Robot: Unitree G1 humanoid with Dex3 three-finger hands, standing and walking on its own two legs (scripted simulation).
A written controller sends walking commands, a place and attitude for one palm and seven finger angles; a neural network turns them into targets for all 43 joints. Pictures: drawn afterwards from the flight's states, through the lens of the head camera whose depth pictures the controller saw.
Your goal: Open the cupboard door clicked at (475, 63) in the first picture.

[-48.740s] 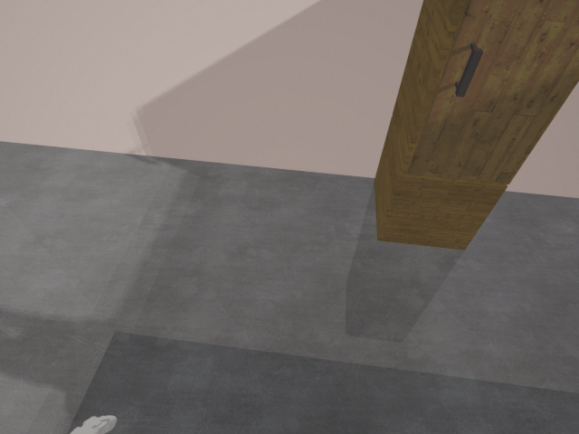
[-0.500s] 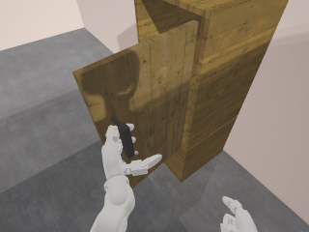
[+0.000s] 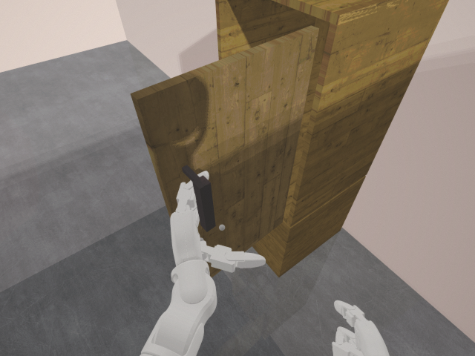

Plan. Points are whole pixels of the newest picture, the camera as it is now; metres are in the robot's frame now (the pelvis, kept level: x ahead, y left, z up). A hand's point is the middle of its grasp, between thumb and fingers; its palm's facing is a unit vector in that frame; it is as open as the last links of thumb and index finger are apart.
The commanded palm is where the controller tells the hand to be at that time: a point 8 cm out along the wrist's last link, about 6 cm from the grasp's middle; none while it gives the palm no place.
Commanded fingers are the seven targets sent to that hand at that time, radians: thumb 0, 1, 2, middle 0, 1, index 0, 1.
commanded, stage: slide the hand sideways off the handle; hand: left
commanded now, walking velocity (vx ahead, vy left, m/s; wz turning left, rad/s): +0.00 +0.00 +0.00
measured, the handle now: (198, 198) +0.36 +0.09 +0.09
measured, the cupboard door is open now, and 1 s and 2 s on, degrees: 94 98 98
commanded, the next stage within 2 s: draw the hand back to the body in 1.16 s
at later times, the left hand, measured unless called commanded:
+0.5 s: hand (208, 259) +0.25 +0.06 +0.08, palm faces -0.12 -0.99 +0.01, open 16.2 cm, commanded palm +0.23 +0.12 +0.08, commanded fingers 0.00 -0.50 0.30 -0.15 -0.30 -0.15 -0.30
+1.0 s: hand (174, 282) +0.22 +0.11 +0.08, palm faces -0.04 -1.00 -0.02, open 16.2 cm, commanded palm +0.19 +0.17 +0.08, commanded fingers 0.00 -0.50 0.30 -0.15 -0.30 -0.15 -0.30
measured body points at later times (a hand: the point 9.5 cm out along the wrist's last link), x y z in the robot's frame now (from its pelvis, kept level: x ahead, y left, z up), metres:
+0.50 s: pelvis +0.00 +0.01 +0.00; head +0.02 +0.00 +0.45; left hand +0.25 +0.11 +0.08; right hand +0.17 -0.22 -0.08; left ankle +0.03 +0.12 -0.70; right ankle -0.01 -0.10 -0.70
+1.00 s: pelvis +0.02 -0.01 -0.01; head +0.04 -0.02 +0.44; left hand +0.21 +0.16 +0.08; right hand +0.19 -0.23 -0.08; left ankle +0.03 +0.12 -0.70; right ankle -0.01 -0.10 -0.70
